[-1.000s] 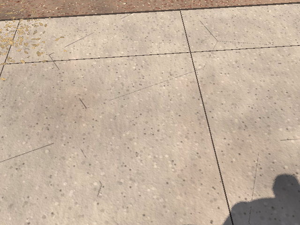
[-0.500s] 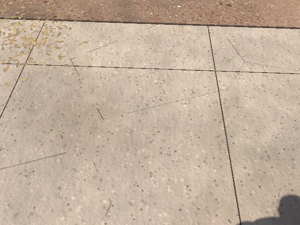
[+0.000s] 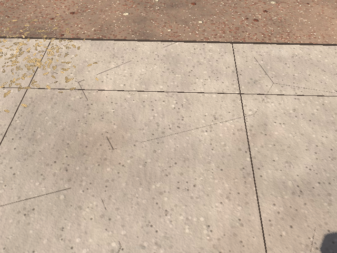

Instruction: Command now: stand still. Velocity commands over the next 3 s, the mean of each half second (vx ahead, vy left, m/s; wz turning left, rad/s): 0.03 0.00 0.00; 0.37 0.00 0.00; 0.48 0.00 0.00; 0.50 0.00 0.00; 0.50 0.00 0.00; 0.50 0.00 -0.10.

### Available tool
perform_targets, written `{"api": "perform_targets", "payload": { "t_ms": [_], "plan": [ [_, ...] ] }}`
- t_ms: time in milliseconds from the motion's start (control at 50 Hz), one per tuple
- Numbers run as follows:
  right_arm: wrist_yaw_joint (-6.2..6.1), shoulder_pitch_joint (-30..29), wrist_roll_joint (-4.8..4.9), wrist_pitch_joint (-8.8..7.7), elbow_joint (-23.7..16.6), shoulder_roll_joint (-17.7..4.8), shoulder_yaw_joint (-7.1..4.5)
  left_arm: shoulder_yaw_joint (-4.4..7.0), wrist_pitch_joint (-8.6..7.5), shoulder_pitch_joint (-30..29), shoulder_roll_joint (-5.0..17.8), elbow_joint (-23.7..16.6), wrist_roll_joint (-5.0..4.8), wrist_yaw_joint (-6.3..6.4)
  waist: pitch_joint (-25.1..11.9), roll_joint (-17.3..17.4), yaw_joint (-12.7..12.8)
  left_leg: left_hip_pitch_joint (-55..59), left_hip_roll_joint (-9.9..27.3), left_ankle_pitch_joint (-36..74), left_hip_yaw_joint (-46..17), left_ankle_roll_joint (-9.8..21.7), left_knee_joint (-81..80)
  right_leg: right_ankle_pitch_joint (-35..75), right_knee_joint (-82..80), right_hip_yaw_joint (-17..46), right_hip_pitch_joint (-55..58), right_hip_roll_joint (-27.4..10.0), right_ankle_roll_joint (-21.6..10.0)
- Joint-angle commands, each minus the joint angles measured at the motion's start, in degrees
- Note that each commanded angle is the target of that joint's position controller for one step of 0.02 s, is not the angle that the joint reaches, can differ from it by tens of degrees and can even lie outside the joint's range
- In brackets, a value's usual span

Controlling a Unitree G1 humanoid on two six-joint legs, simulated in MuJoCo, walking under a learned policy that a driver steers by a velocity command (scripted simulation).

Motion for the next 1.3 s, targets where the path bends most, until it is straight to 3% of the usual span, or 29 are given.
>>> {"api": "perform_targets", "payload": {
  "t_ms": [20,380,420,460,520,540,580,620,640,660,680,700,720,740,800,900,960,1020,1060,1080,1100,1120,1140,1160,1180,1200,1220,1260,1300],
  "plan": [
    [-0.33,-0.5,0.07,-0.39,-1.2,-5.9,-0.88,1.0,-0.19,2.3,6.2,-1.2,-0.01,0.16,-2.5,0.1,0.1,6.9,2.6,12.8,-2.6,2.2,-2.4,10.3,-5.7,1.9,-5.0,-2.3,-1.5],
    [-0.6,-0.4,0.12,0.05,2.8,-5.3,-0.33,0.38,-0.09,5.4,5.2,0.1,0.07,0.51,-0.8,0.0,-0.3,6.5,2.3,9.4,-2.2,1.8,-3.3,7.2,-6.8,1.3,-5.7,-1.6,-1.2],
    [-0.64,0.9,0.46,0.21,3.7,-5.1,-0.36,0.68,0.15,7.3,5.7,1.0,-0.42,0.71,-0.8,-1.0,-0.2,5.2,0.0,-7.2,0.0,2.1,-1.8,-7.8,-7.6,1.4,-6.4,-1.0,-2.6],
    [-0.6,0.0,0.74,-0.34,3.1,-5.5,-0.61,1.39,0.07,7.3,7.7,-0.2,-0.99,1.03,3.7,-3.2,0.4,-2.5,-1.3,-22.0,1.1,2.8,1.5,-24.0,-10.0,6.2,-8.6,-3.8,-5.9],
    [0.64,-3.7,1.27,-3.16,0.8,-2.9,-0.14,2.94,-1.68,11.1,11.5,0.1,-1.85,0.9,8.1,-10.2,1.9,-12.9,-0.1,-12.0,2.8,3.0,14.9,-30.0,-18.5,24.1,-4.9,-16.9,-13.1],
    [1.15,-3.8,1.52,-3.9,0.4,-3.0,-0.19,2.91,-2.19,10.6,10.8,-0.4,-1.63,0.79,8.7,-9.6,1.5,-14.8,1.5,-12.3,1.5,3.8,17.2,-27.4,-18.9,26.0,-4.5,-18.8,-14.0],
    [1.82,-1.7,2.15,-5.02,0.6,-2.8,-0.19,2.7,-2.9,8.1,9.6,-1.7,-1.88,0.21,8.6,-8.3,-0.6,-11.9,2.3,-14.6,1.6,5.2,11.0,-19.5,-16.1,21.5,-4.3,-17.0,-12.1],
    [1.84,7.4,2.11,-5.36,4.5,-3.9,-1.22,2.67,-2.77,4.9,9.4,-3.1,-2.17,-0.36,5.1,-6.3,-4.7,7.3,-1.4,-5.7,4.8,4.7,0.2,-10.1,-9.4,12.0,-12.2,-10.2,-8.3],
    [1.74,14.3,1.63,-5.34,6.3,-6.3,-2.26,2.39,-3.13,2.9,8.8,-4.3,-1.98,-0.48,2.4,-1.8,-7.4,15.9,1.7,-4.9,-1.6,5.6,-2.7,1.2,1.4,6.6,-17.1,-6.4,-6.0],
    [1.73,22.4,1.71,-5.48,7.8,-12.9,-3.98,1.43,-3.93,2.4,4.7,-6.5,-1.59,-0.46,-1.3,15.0,-9.0,25.6,14.2,-10.8,-23.9,12.1,-12.2,-0.1,22.9,-3.0,-28.5,1.5,-1.4],
    [2.42,24.9,0.75,-6.32,7.9,-11.5,-2.88,1.5,-4.84,0.7,4.8,-7.9,-2.14,-0.28,-3.5,16.1,-9.1,27.1,22.2,-12.9,-41.9,17.6,-18.6,-13.5,37.5,2.9,-35.7,3.4,-1.4],
    [2.37,19.6,0.52,-7.11,6.5,-8.2,-1.51,1.86,-5.45,0.7,5.8,-8.0,-3.38,-0.74,0.2,9.0,-5.8,25.0,22.7,-13.2,-38.1,16.7,-17.4,-10.9,44.8,6.7,-40.8,-0.4,-3.2],
    [2.55,15.7,0.54,-7.49,4.9,-6.0,-0.73,1.79,-5.78,1.2,5.6,-7.6,-3.58,-1.25,1.5,5.9,-4.0,22.8,20.1,-11.8,-30.8,14.6,-17.2,-5.1,45.9,6.5,-41.7,-3.0,-4.7],
    [2.85,13.1,0.52,-7.53,3.9,-5.6,-0.24,2.12,-6.01,0.9,5.9,-7.4,-3.0,-1.36,2.7,3.5,-2.8,20.4,18.1,-8.3,-24.8,12.8,-18.2,0.1,43.4,5.7,-41.7,-4.9,-5.3],
    [2.52,14.1,-0.02,-6.57,3.5,-3.7,0.94,2.96,-5.13,0.2,6.0,-7.5,-1.89,-2.0,2.5,4.7,-1.7,15.9,13.0,7.2,-12.5,9.8,-19.8,7.2,34.9,3.0,-35.7,-6.9,-4.0],
    [0.68,16.5,-0.24,-5.76,2.6,-7.1,0.72,1.63,-4.39,-11.8,2.9,-12.4,-1.52,-2.44,5.0,3.6,-3.5,11.2,10.8,14.4,-5.3,10.1,-22.8,17.2,15.6,-0.5,-32.9,-4.8,-1.0],
    [0.46,19.6,0.34,-5.69,3.0,-7.9,0.33,1.17,-4.43,-17.2,3.3,-14.3,-1.91,-3.23,6.3,4.4,-4.8,11.6,11.6,13.3,-3.6,10.1,-24.2,21.0,7.9,-2.2,-29.2,-3.0,-1.4],
    [0.39,20.5,0.97,-5.28,3.4,-7.9,-0.14,1.2,-4.8,-19.7,4.4,-16.1,-2.13,-4.23,6.9,4.6,-3.8,18.0,14.1,18.1,-2.7,9.3,-21.7,19.8,3.3,-1.1,-29.2,-2.6,-3.7],
    [0.38,19.0,0.76,-4.83,2.7,-9.2,-0.74,2.11,-5.08,-16.5,6.6,-15.9,-2.05,-4.59,3.3,5.9,-0.8,21.7,15.1,33.3,-1.8,8.1,-15.9,16.7,2.3,-2.0,-23.1,-0.6,-5.6],
    [0.37,18.2,0.54,-4.42,2.4,-10.0,-1.08,3.05,-5.06,-11.7,8.4,-14.8,-2.02,-4.46,-0.7,7.3,2.0,22.5,14.8,44.3,-1.0,7.4,-9.8,14.9,3.0,-3.3,-16.2,1.5,-6.7],
    [0.4,17.2,0.27,-3.89,2.0,-9.6,-0.93,4.45,-4.85,-2.0,10.7,-11.9,-2.15,-4.11,-6.3,7.4,6.9,19.9,12.6,50.2,0.9,6.0,1.4,14.7,2.8,-4.4,-3.9,3.3,-8.3],
    [0.56,16.7,-0.25,-3.79,0.7,-8.3,-0.25,5.56,-4.53,8.5,13.7,-9.4,-1.76,-3.55,-13.2,5.0,10.9,7.2,10.3,38.2,1.8,4.3,17.7,13.0,4.9,3.7,14.2,-3.7,-11.2],
    [1.4,24.3,0.11,-4.94,-0.2,0.3,1.99,6.49,-4.32,14.8,18.5,-7.6,-0.43,-3.47,-23.8,-11.0,6.5,-14.9,-1.3,1.1,1.0,0.5,41.9,-3.4,-2.1,34.2,34.1,-19.5,-21.0],
    [1.95,21.7,1.34,-6.94,0.5,-2.2,1.53,4.95,-4.32,13.8,14.1,-7.6,-0.52,-3.6,-25.1,-11.4,7.6,-21.4,-2.9,-18.9,-8.6,1.9,50.8,-8.0,-12.4,47.4,33.4,-21.3,-20.8],
    [2.14,15.2,2.99,-7.95,-2.0,-6.5,0.24,4.06,-4.7,7.7,11.4,-8.1,-1.02,-3.59,-14.7,-9.8,6.1,-27.1,0.6,-16.2,-7.7,3.0,53.7,-6.5,-13.3,38.3,25.3,-19.4,-17.4],
    [1.72,11.4,3.06,-8.38,-3.2,-7.5,0.1,3.27,-5.08,2.0,9.2,-9.5,-1.0,-3.66,-9.1,-4.3,4.2,-25.8,4.0,-10.4,-6.0,3.6,51.3,-0.1,-14.4,29.4,14.9,-17.5,-15.5],
    [1.1,9.9,2.24,-8.14,-3.4,-7.3,-0.4,2.79,-5.52,-1.5,7.6,-9.9,-0.35,-3.97,-5.9,-1.1,1.9,-22.6,6.4,-6.3,-5.2,3.6,47.5,5.8,-15.8,23.1,6.0,-15.5,-14.3],
    [0.59,12.8,1.47,-6.26,-2.9,-5.0,-0.71,2.09,-5.98,-3.4,5.3,-9.3,0.37,-4.47,-4.4,-3.5,-1.7,-15.9,9.0,-3.4,-5.5,3.8,42.6,9.3,-18.8,15.8,-3.0,-12.2,-13.3],
    [0.39,12.4,1.27,-5.07,-3.5,-3.8,-0.7,2.21,-6.11,-1.3,6.4,-8.0,0.06,-4.04,-2.3,-3.8,-2.4,-16.1,9.8,-2.7,-4.6,3.0,38.5,10.6,-21.3,12.4,-6.6,-11.3,-14.3]
  ]
}}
